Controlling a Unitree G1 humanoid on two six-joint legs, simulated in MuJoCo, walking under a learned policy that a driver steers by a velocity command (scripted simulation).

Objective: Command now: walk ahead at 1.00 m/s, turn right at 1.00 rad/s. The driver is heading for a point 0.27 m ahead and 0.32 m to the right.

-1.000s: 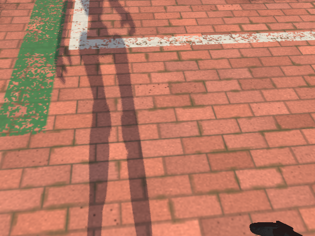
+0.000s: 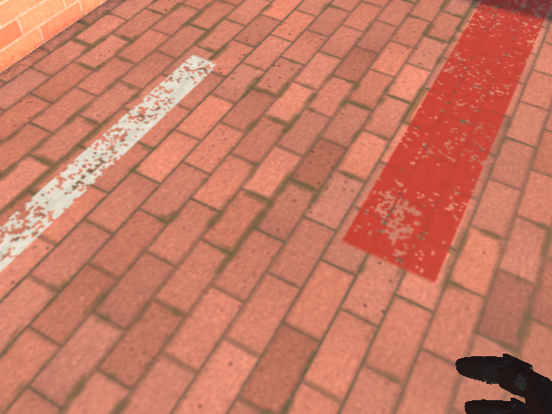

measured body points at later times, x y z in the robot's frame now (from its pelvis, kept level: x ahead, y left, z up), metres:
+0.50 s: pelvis +0.34 +0.04 -0.01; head +0.37 +0.00 +0.43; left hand +0.67 +0.16 -0.06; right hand +0.28 -0.27 -0.14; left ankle +0.27 +0.20 -0.72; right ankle +0.43 -0.08 -0.74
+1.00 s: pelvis +0.42 +0.06 +0.01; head +0.45 +0.05 +0.45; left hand +0.70 +0.22 -0.10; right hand +0.40 -0.24 -0.10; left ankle +0.50 +0.16 -0.73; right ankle +0.37 -0.04 -0.65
